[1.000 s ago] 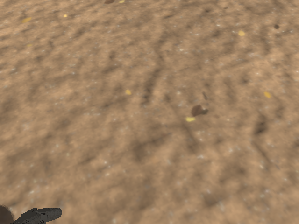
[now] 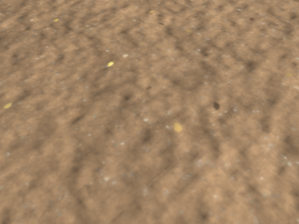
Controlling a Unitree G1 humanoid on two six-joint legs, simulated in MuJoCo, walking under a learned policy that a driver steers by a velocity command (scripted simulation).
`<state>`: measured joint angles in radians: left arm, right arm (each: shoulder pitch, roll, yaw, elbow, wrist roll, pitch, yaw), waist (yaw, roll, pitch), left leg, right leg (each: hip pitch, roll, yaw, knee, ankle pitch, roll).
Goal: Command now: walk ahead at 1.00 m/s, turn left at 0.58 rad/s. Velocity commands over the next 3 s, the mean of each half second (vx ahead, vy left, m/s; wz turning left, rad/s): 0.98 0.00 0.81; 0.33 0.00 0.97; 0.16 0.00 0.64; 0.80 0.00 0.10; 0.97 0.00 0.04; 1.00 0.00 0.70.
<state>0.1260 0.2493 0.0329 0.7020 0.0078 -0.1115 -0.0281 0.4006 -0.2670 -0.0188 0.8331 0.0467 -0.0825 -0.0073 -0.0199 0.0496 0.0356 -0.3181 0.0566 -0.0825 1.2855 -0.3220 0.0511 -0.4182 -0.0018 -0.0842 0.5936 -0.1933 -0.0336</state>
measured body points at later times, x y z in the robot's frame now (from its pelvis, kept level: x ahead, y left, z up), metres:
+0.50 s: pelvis +0.45 +0.07 +0.00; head +0.47 +0.07 +0.44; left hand +0.55 +0.36 -0.07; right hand +0.59 -0.17 -0.13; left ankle +0.48 +0.11 -0.72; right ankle +0.45 -0.13 -0.61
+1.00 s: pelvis +0.73 +0.09 +0.01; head +0.76 +0.14 +0.46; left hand +0.59 +0.37 -0.09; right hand +1.08 +0.07 -0.07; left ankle +0.64 +0.18 -0.65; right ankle +0.88 +0.10 -0.72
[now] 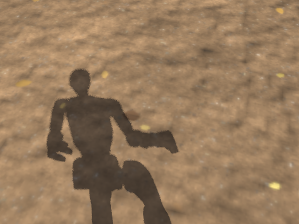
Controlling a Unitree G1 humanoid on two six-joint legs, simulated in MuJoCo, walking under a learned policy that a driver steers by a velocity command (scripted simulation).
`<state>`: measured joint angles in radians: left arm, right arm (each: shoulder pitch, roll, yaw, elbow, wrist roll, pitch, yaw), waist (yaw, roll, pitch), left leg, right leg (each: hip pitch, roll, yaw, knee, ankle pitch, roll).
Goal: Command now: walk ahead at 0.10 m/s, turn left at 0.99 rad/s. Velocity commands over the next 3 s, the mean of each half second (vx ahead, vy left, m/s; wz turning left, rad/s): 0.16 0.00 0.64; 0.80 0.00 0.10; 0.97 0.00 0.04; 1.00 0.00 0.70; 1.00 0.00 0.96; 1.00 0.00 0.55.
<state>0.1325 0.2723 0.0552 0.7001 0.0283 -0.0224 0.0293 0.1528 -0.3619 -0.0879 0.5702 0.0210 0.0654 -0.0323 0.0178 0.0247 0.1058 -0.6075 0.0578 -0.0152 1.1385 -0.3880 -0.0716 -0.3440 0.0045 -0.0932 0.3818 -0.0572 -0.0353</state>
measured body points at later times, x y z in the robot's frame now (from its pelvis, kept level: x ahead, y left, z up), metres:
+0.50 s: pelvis +0.06 +0.03 +0.01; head +0.07 +0.06 +0.46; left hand +0.11 +0.34 -0.10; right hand +0.26 -0.20 -0.07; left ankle +0.01 +0.13 -0.73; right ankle +0.13 -0.10 -0.69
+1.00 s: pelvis +0.31 +0.04 +0.00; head +0.34 +0.03 +0.45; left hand +0.15 +0.24 -0.12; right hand +0.60 -0.09 -0.08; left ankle +0.45 +0.26 -0.65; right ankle +0.18 -0.10 -0.73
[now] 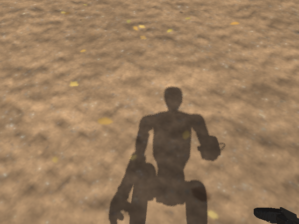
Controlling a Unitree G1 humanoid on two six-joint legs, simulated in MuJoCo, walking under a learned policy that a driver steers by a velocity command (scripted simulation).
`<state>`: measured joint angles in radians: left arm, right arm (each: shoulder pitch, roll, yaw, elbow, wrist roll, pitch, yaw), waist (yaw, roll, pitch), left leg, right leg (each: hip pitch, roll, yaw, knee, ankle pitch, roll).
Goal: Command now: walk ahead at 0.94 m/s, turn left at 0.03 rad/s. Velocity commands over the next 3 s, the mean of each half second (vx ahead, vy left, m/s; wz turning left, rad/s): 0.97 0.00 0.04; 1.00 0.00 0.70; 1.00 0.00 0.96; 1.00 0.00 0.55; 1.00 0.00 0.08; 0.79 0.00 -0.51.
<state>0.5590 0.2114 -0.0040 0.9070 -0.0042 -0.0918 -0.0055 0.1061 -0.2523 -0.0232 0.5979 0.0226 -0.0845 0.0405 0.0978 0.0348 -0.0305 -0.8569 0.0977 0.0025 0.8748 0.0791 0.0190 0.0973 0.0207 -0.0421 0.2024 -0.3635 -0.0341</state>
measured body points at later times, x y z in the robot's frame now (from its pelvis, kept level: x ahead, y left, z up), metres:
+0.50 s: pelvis +0.45 +0.02 +0.00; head +0.47 +0.01 +0.45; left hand +0.70 +0.24 -0.06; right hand +0.41 -0.24 -0.13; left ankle +0.33 +0.12 -0.73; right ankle +0.70 -0.15 -0.66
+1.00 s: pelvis +0.91 +0.03 -0.01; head +0.91 +0.06 +0.43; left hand +0.78 +0.29 -0.16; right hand +1.21 -0.11 -0.06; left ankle +1.06 +0.22 -0.67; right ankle +0.79 -0.14 -0.73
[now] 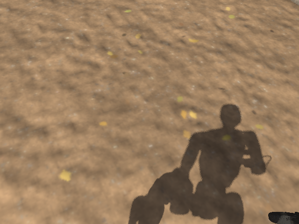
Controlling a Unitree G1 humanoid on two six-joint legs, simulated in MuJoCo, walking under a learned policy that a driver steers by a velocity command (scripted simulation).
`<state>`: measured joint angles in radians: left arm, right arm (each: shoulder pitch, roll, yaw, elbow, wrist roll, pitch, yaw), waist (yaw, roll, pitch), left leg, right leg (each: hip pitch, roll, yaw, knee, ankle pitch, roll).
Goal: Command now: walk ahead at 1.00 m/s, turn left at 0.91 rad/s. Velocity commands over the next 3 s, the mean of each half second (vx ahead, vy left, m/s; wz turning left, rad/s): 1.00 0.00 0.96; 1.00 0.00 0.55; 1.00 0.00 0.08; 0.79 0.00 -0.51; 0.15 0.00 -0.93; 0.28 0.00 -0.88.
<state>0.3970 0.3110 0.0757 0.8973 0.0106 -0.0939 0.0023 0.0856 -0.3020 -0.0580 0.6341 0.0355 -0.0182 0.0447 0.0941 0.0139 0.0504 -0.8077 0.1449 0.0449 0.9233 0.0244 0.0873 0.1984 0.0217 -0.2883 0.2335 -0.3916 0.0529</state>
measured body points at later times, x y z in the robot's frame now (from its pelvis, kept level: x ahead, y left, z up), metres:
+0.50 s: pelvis +0.46 +0.06 +0.00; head +0.47 +0.10 +0.45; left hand +0.64 +0.38 -0.02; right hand +0.57 -0.20 -0.10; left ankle +0.27 +0.06 -0.72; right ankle +0.74 +0.00 -0.69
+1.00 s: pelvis +0.80 +0.30 -0.01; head +0.81 +0.34 +0.43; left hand +0.55 +0.42 -0.15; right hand +1.14 +0.37 -0.04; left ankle +0.86 +0.52 -0.71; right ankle +0.74 +0.01 -0.72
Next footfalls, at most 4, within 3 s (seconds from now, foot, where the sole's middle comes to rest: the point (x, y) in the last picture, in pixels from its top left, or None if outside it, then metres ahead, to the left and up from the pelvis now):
0.10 left None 0.31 0.07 -0.76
0.54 right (152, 165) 0.77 0.04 -0.76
1.02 left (57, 134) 0.89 0.55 -0.76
1.52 right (43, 68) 1.37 0.78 -0.76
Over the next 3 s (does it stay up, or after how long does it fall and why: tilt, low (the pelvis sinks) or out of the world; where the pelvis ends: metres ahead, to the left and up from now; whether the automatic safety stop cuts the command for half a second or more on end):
stays up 1.60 1.11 0.03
